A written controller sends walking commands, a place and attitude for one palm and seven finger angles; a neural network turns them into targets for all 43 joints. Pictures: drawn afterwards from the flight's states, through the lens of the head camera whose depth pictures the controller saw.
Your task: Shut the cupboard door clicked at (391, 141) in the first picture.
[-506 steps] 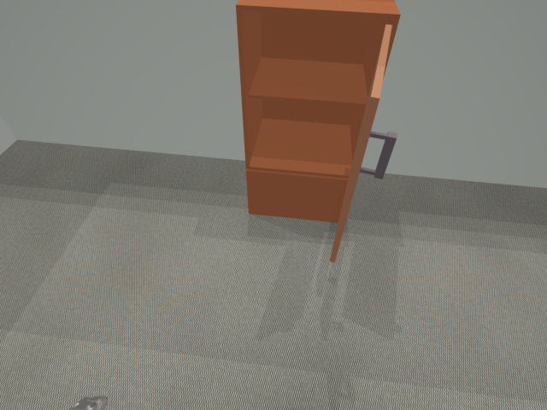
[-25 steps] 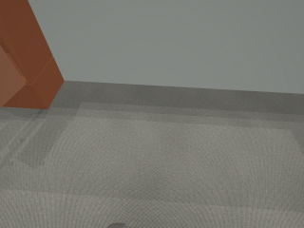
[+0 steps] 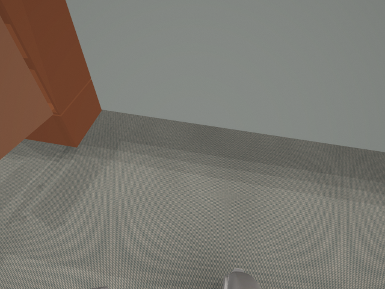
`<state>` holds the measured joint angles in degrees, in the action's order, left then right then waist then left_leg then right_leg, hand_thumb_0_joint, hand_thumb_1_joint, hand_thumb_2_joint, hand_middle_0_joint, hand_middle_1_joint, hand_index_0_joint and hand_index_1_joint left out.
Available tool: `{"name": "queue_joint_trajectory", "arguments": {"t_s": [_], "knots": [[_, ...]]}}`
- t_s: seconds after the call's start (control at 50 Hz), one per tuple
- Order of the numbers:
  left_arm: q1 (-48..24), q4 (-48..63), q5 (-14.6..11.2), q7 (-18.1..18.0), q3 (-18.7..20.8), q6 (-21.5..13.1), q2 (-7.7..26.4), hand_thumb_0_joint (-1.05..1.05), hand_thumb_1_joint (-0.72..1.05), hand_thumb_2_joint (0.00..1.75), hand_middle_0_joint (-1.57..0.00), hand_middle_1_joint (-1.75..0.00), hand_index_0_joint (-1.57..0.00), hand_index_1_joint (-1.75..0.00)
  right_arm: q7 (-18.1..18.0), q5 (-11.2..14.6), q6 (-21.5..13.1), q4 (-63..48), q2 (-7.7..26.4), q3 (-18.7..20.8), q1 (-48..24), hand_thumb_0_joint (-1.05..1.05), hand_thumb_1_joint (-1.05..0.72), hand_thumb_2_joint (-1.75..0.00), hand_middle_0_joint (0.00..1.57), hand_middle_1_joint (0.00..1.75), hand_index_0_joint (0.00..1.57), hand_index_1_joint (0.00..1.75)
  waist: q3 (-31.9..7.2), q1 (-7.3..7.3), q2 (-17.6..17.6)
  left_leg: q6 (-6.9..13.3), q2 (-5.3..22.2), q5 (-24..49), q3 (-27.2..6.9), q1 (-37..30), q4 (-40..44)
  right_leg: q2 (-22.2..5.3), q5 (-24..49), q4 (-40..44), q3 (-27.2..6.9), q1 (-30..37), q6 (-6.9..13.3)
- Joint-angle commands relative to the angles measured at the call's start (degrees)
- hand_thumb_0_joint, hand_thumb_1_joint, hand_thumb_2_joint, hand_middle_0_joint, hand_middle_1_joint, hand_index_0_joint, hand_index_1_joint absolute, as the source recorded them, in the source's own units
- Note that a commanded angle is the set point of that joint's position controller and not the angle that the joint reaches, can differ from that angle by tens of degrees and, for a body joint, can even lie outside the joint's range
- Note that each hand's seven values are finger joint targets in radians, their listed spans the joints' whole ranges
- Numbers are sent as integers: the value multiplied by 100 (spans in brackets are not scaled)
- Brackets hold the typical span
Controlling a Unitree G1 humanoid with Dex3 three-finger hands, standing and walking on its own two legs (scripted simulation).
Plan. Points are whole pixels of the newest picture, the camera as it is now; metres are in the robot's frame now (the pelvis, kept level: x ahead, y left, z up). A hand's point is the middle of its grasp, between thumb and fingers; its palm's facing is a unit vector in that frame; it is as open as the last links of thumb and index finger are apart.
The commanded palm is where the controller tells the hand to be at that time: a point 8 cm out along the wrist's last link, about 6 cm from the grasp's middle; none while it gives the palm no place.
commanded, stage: walk to a spot facing it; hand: left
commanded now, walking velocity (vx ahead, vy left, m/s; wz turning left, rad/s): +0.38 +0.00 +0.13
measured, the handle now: out of the picture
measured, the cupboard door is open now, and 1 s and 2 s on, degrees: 80 80 80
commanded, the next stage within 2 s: turn to face it in 1.08 s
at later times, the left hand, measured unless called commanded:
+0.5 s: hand (129, 286) +0.17 +0.15 -0.17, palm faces +0.19 -0.96 -0.21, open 7.3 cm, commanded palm none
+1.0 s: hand (121, 179) +0.46 +0.23 -0.16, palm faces +0.16 -0.97 -0.18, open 7.4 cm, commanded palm none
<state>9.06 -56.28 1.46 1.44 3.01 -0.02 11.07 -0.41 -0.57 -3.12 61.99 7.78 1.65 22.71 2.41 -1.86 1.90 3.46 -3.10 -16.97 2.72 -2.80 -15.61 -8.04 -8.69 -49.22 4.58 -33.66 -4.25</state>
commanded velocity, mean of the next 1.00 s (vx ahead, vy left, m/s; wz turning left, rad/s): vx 0.37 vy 0.00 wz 0.04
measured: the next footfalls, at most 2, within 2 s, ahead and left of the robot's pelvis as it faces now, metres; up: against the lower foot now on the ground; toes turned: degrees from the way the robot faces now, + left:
right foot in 0.14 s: +0.22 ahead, -0.13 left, +0.00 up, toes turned -7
left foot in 0.64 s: +0.40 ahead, +0.13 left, +0.00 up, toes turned +17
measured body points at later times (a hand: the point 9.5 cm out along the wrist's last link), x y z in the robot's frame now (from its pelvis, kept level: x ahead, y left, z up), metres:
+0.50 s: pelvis +0.21 -0.03 +0.00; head +0.22 -0.03 +0.45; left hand +0.16 +0.20 -0.16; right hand +0.31 -0.26 -0.15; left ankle +0.32 +0.13 -0.69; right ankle +0.18 -0.13 -0.74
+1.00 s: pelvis +0.41 +0.04 +0.00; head +0.42 +0.04 +0.45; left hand +0.45 +0.29 -0.15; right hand +0.43 -0.20 -0.15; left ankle +0.36 +0.12 -0.74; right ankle +0.53 -0.09 -0.68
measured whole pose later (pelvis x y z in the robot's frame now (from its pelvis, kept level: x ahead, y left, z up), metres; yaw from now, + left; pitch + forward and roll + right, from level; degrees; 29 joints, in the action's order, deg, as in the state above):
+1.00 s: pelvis +0.41 +0.04 +0.00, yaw +6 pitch -1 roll +1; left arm 11.5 -58.7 1.8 1.2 4.6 0.1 10.2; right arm -1.0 -0.9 -3.8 61.3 9.8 3.1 19.1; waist 1.5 0.0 1.1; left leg 2.4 -0.2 -13.8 11.2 2.1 -17.0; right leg -8.2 -8.2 -52.9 4.1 -33.9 -2.2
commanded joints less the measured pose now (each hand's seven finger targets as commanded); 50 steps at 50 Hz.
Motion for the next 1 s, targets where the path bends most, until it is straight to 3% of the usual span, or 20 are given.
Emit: {"name": "queue_joint_trajectory", "arguments": {"t_s": [0.0,0.04,0.08,0.1,0.12,0.14,0.16,0.2,0.24,0.3,0.5,0.54,0.58,0.6,0.62,0.64,0.68,0.76,0.88,0.98], "knots": [[-925,653,-46,8,36,-236,254,0,90,90,-20,-30,-20,-30,-108,-65,-151,-6,933,239,486,0,-90,-90,20,30,20,30,601,-156,-806,679,1711,2805,-938,78,217,135,-133,903,81,-205,213],[-731,596,-50,-2,61,-269,276,0,90,90,-20,-30,-20,-30,-126,-76,-140,67,967,243,464,0,-90,-90,20,30,20,30,541,-25,-851,626,1720,3433,-906,336,-135,334,-325,1236,196,608,373],[561,201,-22,-27,133,-352,431,0,90,90,-20,-30,-20,-30,-127,-44,-133,113,1038,244,373,0,-90,-90,20,30,20,30,-81,595,-422,391,1412,4240,-670,594,-1517,663,-5,1854,415,2297,494],[1576,-107,18,-74,223,-424,781,0,90,90,-20,-30,-20,-30,-92,15,-163,77,971,250,301,0,-90,-90,20,30,20,30,-689,996,-118,179,1107,3534,-492,1452,-2842,160,130,2000,-174,3830,704],[2345,-327,62,-161,387,-450,1420,0,90,90,-20,-30,-20,-30,-54,89,-205,-85,578,209,636,0,-90,-90,20,30,20,30,-1476,1080,1276,-100,160,81,-52,3007,-4859,-1629,408,2584,-2589,5191,1314],[2267,-347,-55,-147,405,-417,1607,0,90,90,-20,-30,-20,-30,-48,80,-155,-162,664,223,541,0,-90,-90,20,30,20,30,-1442,936,961,-56,174,-1464,-438,3432,-6054,-2228,-544,3282,-3486,4696,1702],[1574,-191,-79,-172,359,-377,1293,0,90,90,-20,-30,-20,-30,-9,43,-101,-207,633,287,118,0,-90,-90,20,30,20,30,-876,829,616,-9,508,-979,-612,3665,-6392,-2026,-1779,3663,-3244,3855,1533],[792,-56,-45,-211,182,-417,641,0,90,90,-20,-30,-20,-30,45,-53,6,-236,451,255,-214,0,-90,-90,20,30,20,30,96,439,181,-98,962,-74,-601,3729,-6163,-1545,-1768,3843,-2039,2399,1221],[750,-130,-14,-219,62,-475,311,0,90,90,-20,-30,-20,-30,70,-102,137,-122,266,212,20,0,-90,-90,20,30,20,30,155,179,372,-223,1018,235,-470,3467,-5747,-1132,-964,3924,-1109,1899,1027],[829,-204,16,-234,97,-519,226,0,90,90,-20,-30,-20,-30,108,-129,251,-142,165,240,38,0,-90,-90,20,30,20,30,266,13,406,-399,1104,539,-242,3470,-5154,-929,-706,4077,-395,1570,1010],[1611,-612,-2,-235,46,-530,621,0,90,90,-20,-30,-20,-30,301,-72,88,-851,280,145,-1791,0,-90,-90,20,30,20,30,481,458,296,-342,950,662,279,3262,-2379,-1072,481,3805,-55,2813,1131],[1655,-652,2,-241,66,-487,650,0,90,90,-20,-30,-20,-30,284,-70,56,-875,387,157,-1766,0,-90,-90,20,30,20,30,484,398,412,-254,852,417,366,2871,-2084,-1124,775,3511,-5,2922,1091],[1537,-658,-25,-245,76,-453,665,0,90,90,-20,-30,-20,-30,214,-113,-9,-613,629,235,-860,0,-90,-90,20,30,20,30,60,-93,53,-165,551,508,542,1236,-1410,-847,1501,2088,426,2466,880],[1590,-581,-54,-214,62,-449,485,0,90,90,-20,-30,-20,-30,141,-156,-54,-366,1127,355,98,0,-90,-90,20,30,20,30,-659,-465,-852,74,1183,424,-338,-202,-1000,-380,994,484,768,1743,603],[1705,-397,-107,-145,2,-448,175,0,90,90,-20,-30,-20,-30,57,-146,-53,-209,1819,513,762,0,-90,-90,20,30,20,30,-1103,-566,-2328,586,2621,868,-2535,-1284,-416,442,-2066,-1308,784,151,321],[1378,-235,-71,-179,3,-436,366,0,90,90,-20,-30,-20,-30,7,-73,-4,-157,1818,486,751,0,-90,-90,20,30,20,30,-1217,-582,-1822,812,2928,600,-2802,-1215,-110,398,-2464,-2067,75,-270,429],[813,-270,-57,-132,53,-391,297,0,90,90,-20,-30,-20,-30,-40,-48,-26,-436,1333,397,-152,0,-90,-90,20,30,20,30,-320,-309,-864,686,2678,47,-2108,188,198,-52,-1529,-2455,-254,-490,419],[1306,-489,32,-80,61,-178,-17,0,90,90,-20,-30,-20,-30,-56,-50,-144,-433,766,226,-604,0,-90,-90,20,30,20,30,169,251,-813,319,1973,162,-815,1494,662,-135,-664,-1818,-224,230,324],[651,-93,32,-19,150,-55,29,0,90,90,-20,-30,-20,-30,-81,-35,-209,-381,742,267,-311,0,-90,-90,20,30,20,30,377,258,-663,552,2014,778,-328,966,884,-194,92,-1022,-293,-546,175],[-311,260,8,24,107,-95,29,0,90,90,-20,-30,-20,-30,-76,-79,-184,-168,832,283,105,0,-90,-90,20,30,20,30,504,-10,-648,543,2056,1665,44,447,604,-36,57,508,-8,-334,254]]}}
